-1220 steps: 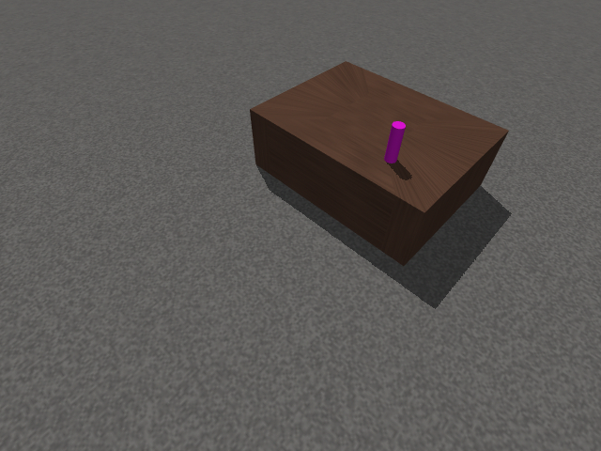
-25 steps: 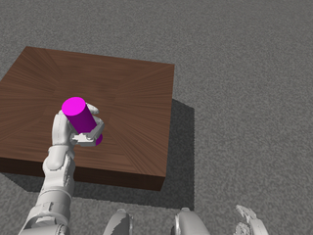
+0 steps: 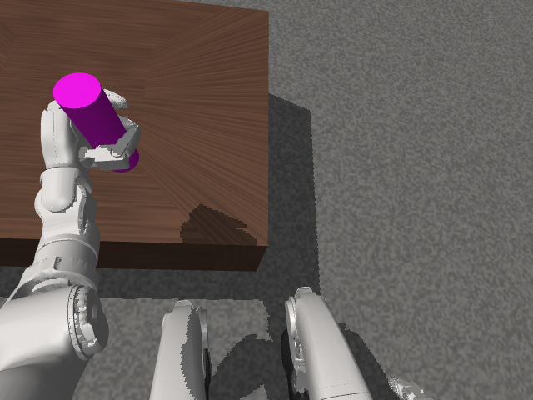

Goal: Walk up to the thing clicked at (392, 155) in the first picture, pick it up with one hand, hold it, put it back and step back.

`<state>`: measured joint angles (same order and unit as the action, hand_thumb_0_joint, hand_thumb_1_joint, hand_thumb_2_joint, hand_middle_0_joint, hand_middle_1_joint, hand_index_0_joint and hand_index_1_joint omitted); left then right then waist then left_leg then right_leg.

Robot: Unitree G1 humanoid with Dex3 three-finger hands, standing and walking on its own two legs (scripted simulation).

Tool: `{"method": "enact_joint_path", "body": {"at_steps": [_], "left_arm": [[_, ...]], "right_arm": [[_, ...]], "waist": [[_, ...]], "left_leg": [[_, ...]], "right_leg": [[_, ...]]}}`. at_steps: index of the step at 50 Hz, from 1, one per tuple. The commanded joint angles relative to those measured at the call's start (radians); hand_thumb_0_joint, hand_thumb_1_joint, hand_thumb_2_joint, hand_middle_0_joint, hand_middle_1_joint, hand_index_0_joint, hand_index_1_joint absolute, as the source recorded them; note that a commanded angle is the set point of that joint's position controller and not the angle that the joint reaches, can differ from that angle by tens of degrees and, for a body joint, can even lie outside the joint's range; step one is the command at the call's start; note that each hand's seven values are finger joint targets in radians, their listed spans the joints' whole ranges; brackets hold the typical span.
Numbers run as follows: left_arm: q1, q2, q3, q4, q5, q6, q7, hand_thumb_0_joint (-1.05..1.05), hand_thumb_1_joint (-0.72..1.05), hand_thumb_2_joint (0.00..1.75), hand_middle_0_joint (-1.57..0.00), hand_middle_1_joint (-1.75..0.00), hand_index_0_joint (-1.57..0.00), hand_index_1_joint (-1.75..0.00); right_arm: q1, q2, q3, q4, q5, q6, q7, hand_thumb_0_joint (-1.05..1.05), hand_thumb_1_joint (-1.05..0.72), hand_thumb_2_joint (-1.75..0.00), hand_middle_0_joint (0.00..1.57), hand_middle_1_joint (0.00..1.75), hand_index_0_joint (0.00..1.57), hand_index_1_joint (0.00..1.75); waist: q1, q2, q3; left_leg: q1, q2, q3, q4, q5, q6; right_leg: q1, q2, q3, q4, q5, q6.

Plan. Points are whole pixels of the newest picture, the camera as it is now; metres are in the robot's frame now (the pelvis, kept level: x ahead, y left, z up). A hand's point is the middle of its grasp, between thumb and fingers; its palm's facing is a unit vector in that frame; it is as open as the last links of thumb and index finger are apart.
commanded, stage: crouch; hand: left
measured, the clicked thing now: (103, 130) +0.49 +0.20 +0.02
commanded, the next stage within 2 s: lower in 0.48 s
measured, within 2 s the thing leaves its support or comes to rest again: rests again in 1.72 s
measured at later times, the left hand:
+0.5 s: hand (127, 136) +0.52 +0.18 -0.04, palm faces +0.07 -1.00 -0.02, open 6.8 cm
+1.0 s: hand (142, 153) +0.54 +0.18 -0.11, palm faces +0.06 -1.00 -0.04, open 6.8 cm
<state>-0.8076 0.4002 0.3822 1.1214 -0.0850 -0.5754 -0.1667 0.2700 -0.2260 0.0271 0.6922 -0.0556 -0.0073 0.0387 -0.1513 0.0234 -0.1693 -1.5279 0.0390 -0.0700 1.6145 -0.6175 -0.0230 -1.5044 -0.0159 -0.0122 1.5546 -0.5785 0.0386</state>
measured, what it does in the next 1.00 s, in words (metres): lowers itself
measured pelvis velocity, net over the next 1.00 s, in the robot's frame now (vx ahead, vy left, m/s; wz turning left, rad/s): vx -0.02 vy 0.00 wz -0.02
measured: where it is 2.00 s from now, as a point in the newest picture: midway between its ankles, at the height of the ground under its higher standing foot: (249, 391)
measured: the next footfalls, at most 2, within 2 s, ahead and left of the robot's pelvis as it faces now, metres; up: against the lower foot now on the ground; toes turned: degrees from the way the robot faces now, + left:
none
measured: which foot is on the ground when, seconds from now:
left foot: down 0.00-1.00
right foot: down 0.00-1.00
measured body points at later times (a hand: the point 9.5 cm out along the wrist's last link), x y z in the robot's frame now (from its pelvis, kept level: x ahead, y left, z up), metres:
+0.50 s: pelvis -0.01 +0.00 -0.06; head +0.19 +0.03 +0.34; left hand +0.52 +0.24 -0.04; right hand +0.04 -0.27 -0.17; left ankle +0.05 +0.13 -0.54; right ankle +0.07 -0.14 -0.54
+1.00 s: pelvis -0.02 +0.00 -0.12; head +0.20 +0.03 +0.27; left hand +0.53 +0.23 -0.11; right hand +0.02 -0.27 -0.23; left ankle +0.05 +0.13 -0.54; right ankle +0.07 -0.14 -0.54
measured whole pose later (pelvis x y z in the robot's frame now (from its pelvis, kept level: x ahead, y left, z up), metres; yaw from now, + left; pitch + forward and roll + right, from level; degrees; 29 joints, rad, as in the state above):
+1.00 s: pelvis -0.02 +0.00 -0.12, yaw -1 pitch +36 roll -5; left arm -1.03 0.53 0.40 1.17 0.00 -0.49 -0.14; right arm 0.23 -0.26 0.06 0.65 -0.08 0.02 0.05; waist -0.21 0.01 -0.15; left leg -1.97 0.02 -0.10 2.01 -0.68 -0.04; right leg -1.94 -0.02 -0.01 1.95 -0.64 0.04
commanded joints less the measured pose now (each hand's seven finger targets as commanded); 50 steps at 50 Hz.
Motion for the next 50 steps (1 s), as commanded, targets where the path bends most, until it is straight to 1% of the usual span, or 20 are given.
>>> {"method": "enact_joint_path", "body": {"at_steps": [1, 2, 6, 8, 9, 10, 12, 16, 18, 20, 27, 32, 34, 35, 37, 38, 40, 45, 49, 50], "left_arm": [[-0.463, 0.232, 0.023, -0.223, 0.007, -0.071, 0.004, 0.00, 0.54, 1.26, -1.39, -1.43, -1.40, -1.42], [-0.430, 0.241, 0.041, -0.183, 0.007, -0.061, 0.009, 0.00, 0.52, 1.26, -1.39, -1.43, -1.40, -1.43], [-0.493, 0.264, 0.034, -0.205, 0.020, -0.054, 0.013, 0.00, 0.51, 1.26, -1.39, -1.43, -1.40, -1.43], [-0.499, 0.249, 0.026, -0.185, 0.020, -0.045, 0.013, 0.00, 0.53, 1.26, -1.37, -1.42, -1.38, -1.41], [-0.515, 0.270, 0.030, -0.195, 0.020, -0.041, 0.012, 0.00, 0.53, 1.26, -1.38, -1.42, -1.39, -1.41], [-0.546, 0.258, 0.011, -0.205, 0.019, -0.040, 0.009, 0.00, 0.52, 1.26, -1.38, -1.42, -1.39, -1.41], [-0.538, 0.289, 0.035, -0.179, 0.021, -0.029, 0.017, 0.00, 0.51, 1.26, -1.37, -1.41, -1.38, -1.41], [-0.560, 0.279, 0.016, -0.188, 0.030, -0.018, 0.012, 0.00, 0.50, 1.26, -1.35, -1.40, -1.36, -1.40], [-0.568, 0.298, 0.030, -0.200, 0.029, -0.012, 0.013, 0.00, 0.53, 1.25, -1.34, -1.39, -1.35, -1.38], [-0.581, 0.310, 0.031, -0.209, 0.027, -0.005, 0.015, 0.00, 0.51, 1.26, -1.35, -1.40, -1.36, -1.39], [-0.587, 0.301, 0.028, -0.231, 0.035, 0.016, 0.015, 0.00, 0.47, 1.23, -1.30, -1.36, -1.31, -1.35], [-0.561, 0.298, 0.033, -0.191, 0.044, 0.034, 0.026, 0.00, 0.45, 1.24, -1.35, -1.40, -1.35, -1.40], [-0.566, 0.271, 0.016, -0.162, 0.048, 0.032, 0.021, 0.00, 0.46, 1.25, -1.34, -1.41, -1.35, -1.40], [-0.553, 0.293, 0.030, -0.153, 0.050, 0.030, 0.027, 0.00, 0.46, 1.25, -1.35, -1.41, -1.36, -1.41], [-0.584, 0.305, 0.031, -0.160, 0.062, 0.021, 0.027, 0.00, 0.48, 1.26, -1.34, -1.42, -1.35, -1.41], [-0.590, 0.333, 0.047, -0.164, 0.064, 0.014, 0.029, 0.00, 0.51, 1.26, -1.35, -1.42, -1.36, -1.41], [-0.609, 0.300, 0.017, -0.149, 0.066, 0.009, 0.021, 0.00, 0.50, 1.27, -1.35, -1.43, -1.36, -1.42], [-0.647, 0.353, 0.045, -0.172, 0.072, 0.000, 0.027, 0.00, 0.49, 1.26, -1.32, -1.41, -1.33, -1.40], [-0.687, 0.341, 0.035, -0.186, 0.072, 0.006, 0.031, 0.00, 0.44, 1.27, -1.32, -1.41, -1.33, -1.41], [-0.701, 0.364, 0.046, -0.208, 0.076, 0.006, 0.032, 0.00, 0.44, 1.27, -1.32, -1.41, -1.32, -1.41]], "right_arm": [[0.141, -0.206, -0.068, -0.058, -0.004, -0.017, -0.009, 0.00, -0.90, -0.90, 0.20, 0.30, 0.20, 0.30], [0.145, -0.206, -0.065, -0.060, -0.003, -0.017, -0.007, 0.00, -0.90, -0.90, 0.20, 0.30, 0.20, 0.30], [0.139, -0.207, -0.061, -0.064, -0.004, -0.012, -0.007, 0.00, -0.90, -0.90, 0.20, 0.30, 0.20, 0.30], [0.150, -0.213, -0.059, -0.060, -0.006, -0.012, -0.005, 0.00, -0.90, -0.90, 0.20, 0.30, 0.20, 0.30], [0.148, -0.212, -0.056, -0.063, -0.005, -0.011, -0.008, 0.00, -0.90, -0.90, 0.20, 0.30, 0.20, 0.30], [0.147, -0.209, -0.056, -0.064, -0.006, -0.011, -0.009, 0.00, -0.90, -0.90, 0.20, 0.30, 0.20, 0.30], [0.152, -0.207, -0.052, -0.062, -0.008, -0.011, -0.010, 0.00, -0.90, -0.90, 0.20, 0.30, 0.20, 0.30], [0.143, -0.216, -0.054, -0.066, -0.007, -0.009, -0.010, 0.00, -0.90, -0.90, 0.20, 0.30, 0.20, 0.30], [0.144, -0.220, -0.053, -0.068, -0.005, -0.008, -0.012, 0.00, -0.90, -0.90, 0.20, 0.30, 0.20, 0.30], [0.154, -0.220, -0.053, -0.069, -0.006, -0.007, -0.015, 0.00, -0.90, -0.90, 0.20, 0.30, 0.20, 0.30], [0.164, -0.224, -0.049, -0.066, -0.005, 0.002, -0.012, 0.00, -0.90, -0.90, 0.20, 0.30, 0.20, 0.30], [0.167, -0.220, -0.045, -0.066, -0.005, 0.009, -0.012, 0.00, -0.91, -0.90, 0.20, 0.30, 0.20, 0.30], [0.173, -0.220, -0.043, -0.062, -0.009, 0.010, -0.009, 0.00, -0.90, -0.90, 0.20, 0.30, 0.20, 0.30], [0.164, -0.221, -0.042, -0.064, -0.009, 0.011, -0.009, 0.00, -0.90, -0.90, 0.20, 0.30, 0.20, 0.30], [0.172, -0.227, -0.041, -0.064, -0.015, 0.012, -0.005, 0.00, -0.90, -0.90, 0.20, 0.30, 0.20, 0.30], [0.173, -0.226, -0.037, -0.069, -0.017, 0.013, -0.003, 0.00, -0.90, -0.90, 0.20, 0.30, 0.20, 0.30], [0.163, -0.224, -0.037, -0.071, -0.018, 0.012, -0.001, 0.00, -0.90, -0.90, 0.20, 0.30, 0.20, 0.30], [0.166, -0.239, -0.035, -0.076, -0.025, 0.015, 0.003, 0.00, -0.90, -0.90, 0.20, 0.30, 0.20, 0.30], [0.173, -0.241, -0.035, -0.072, -0.028, 0.020, 0.004, 0.00, -0.90, -0.90, 0.20, 0.30, 0.20, 0.30], [0.171, -0.242, -0.036, -0.069, -0.030, 0.022, 0.003, 0.00, -0.90, -0.90, 0.20, 0.30, 0.20, 0.30]], "waist": [[-0.018, 0.148, -0.588], [-0.014, 0.125, -0.586], [-0.021, 0.156, -0.582], [-0.029, 0.164, -0.607], [-0.028, 0.151, -0.623], [-0.041, 0.156, -0.617], [-0.036, 0.136, -0.617], [-0.048, 0.175, -0.605], [-0.038, 0.175, -0.611], [-0.046, 0.157, -0.641], [-0.042, 0.193, -0.681], [-0.047, 0.146, -0.659], [-0.069, 0.153, -0.607], [-0.054, 0.135, -0.602], [-0.064, 0.157, -0.620], [-0.054, 0.161, -0.628], [-0.074, 0.163, -0.610], [-0.060, 0.203, -0.677], [-0.075, 0.212, -0.692], [-0.070, 0.208, -0.712]], "left_leg": [[0.373, -0.013, 0.002, -0.170, 0.243, 0.034], [0.345, -0.014, 0.003, -0.164, 0.246, 0.036], [0.314, -0.011, -0.003, -0.158, 0.155, 0.031], [0.314, -0.011, -0.005, -0.124, 0.208, 0.031], [0.302, -0.012, 0.003, -0.112, 0.217, 0.036], [0.280, -0.015, 0.006, -0.098, 0.200, 0.037], [0.217, -0.019, 0.018, -0.079, 0.180, 0.043], [0.231, -0.016, 0.006, -0.073, 0.129, 0.037], [0.221, -0.016, 0.001, -0.067, 0.138, 0.035], [0.189, -0.019, 0.015, -0.037, 0.151, 0.042], [0.222, -0.015, 0.002, 0.002, 0.266, 0.037], [0.158, -0.015, 0.011, 0.039, 0.252, 0.045], [0.108, -0.017, 0.009, 0.060, 0.226, 0.044], [0.090, -0.018, 0.009, 0.065, 0.208, 0.045], [0.095, -0.019, 0.008, 0.087, 0.220, 0.042], [0.070, -0.022, 0.014, 0.095, 0.212, 0.043], [0.065, -0.020, 0.012, 0.105, 0.176, 0.041], [0.077, -0.021, 0.014, 0.138, 0.182, 0.036], [0.039, -0.024, 0.026, 0.175, 0.170, 0.037], [0.030, -0.025, 0.029, 0.186, 0.163, 0.039]], "right_leg": [[0.218, 0.026, -0.034, -0.137, 0.206, -0.083], [0.237, 0.026, -0.035, -0.133, 0.211, -0.081], [0.179, 0.026, -0.035, -0.111, 0.139, -0.084], [0.159, 0.024, -0.039, -0.083, 0.180, -0.084], [0.177, 0.027, -0.035, -0.085, 0.191, -0.082], [0.172, 0.026, -0.031, -0.080, 0.184, -0.081], [0.205, 0.025, -0.020, -0.080, 0.182, -0.074], [0.117, 0.023, -0.032, -0.050, 0.128, -0.081], [0.103, 0.022, -0.036, -0.030, 0.136, -0.082], [0.142, 0.022, -0.026, -0.035, 0.156, -0.075], [0.083, 0.019, -0.037, 0.034, 0.227, -0.085], [0.082, 0.021, -0.033, 0.047, 0.229, -0.079], [0.030, 0.020, -0.037, 0.071, 0.207, -0.081], [0.024, 0.022, -0.037, 0.076, 0.189, -0.080], [-0.003, 0.019, -0.039, 0.102, 0.195, -0.082], [0.012, 0.019, -0.037, 0.111, 0.192, -0.080], [-0.023, 0.019, -0.042, 0.123, 0.162, -0.079], [-0.044, 0.016, -0.049, 0.173, 0.163, -0.080], [-0.051, 0.016, -0.048, 0.198, 0.159, -0.076], [-0.046, 0.018, -0.045, 0.198, 0.158, -0.075]]}}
